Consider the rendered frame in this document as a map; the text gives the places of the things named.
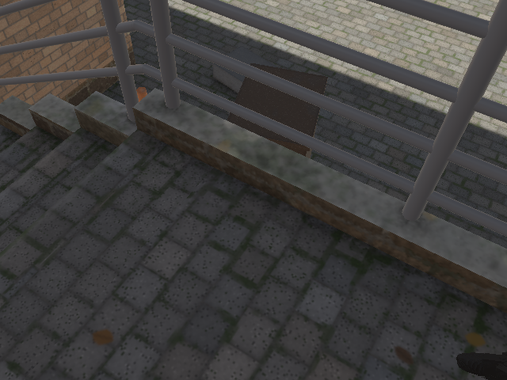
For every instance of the right robot hand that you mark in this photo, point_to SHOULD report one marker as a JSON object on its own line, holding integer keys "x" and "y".
{"x": 492, "y": 366}

